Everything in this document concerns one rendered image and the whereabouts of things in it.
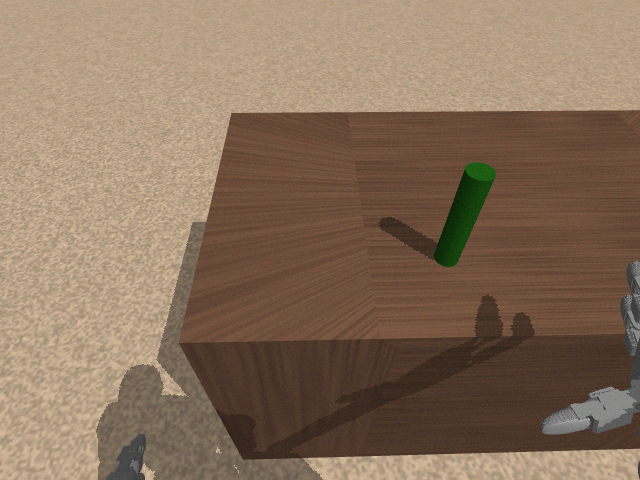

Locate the right robot hand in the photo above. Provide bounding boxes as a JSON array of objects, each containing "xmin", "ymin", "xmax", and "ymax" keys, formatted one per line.
[{"xmin": 541, "ymin": 261, "xmax": 640, "ymax": 435}]

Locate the can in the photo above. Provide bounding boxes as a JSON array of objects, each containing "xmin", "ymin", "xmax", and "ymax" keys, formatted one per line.
[{"xmin": 434, "ymin": 162, "xmax": 496, "ymax": 267}]

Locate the left robot hand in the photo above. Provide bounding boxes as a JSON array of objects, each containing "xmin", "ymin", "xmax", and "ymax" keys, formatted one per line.
[{"xmin": 106, "ymin": 434, "xmax": 146, "ymax": 480}]

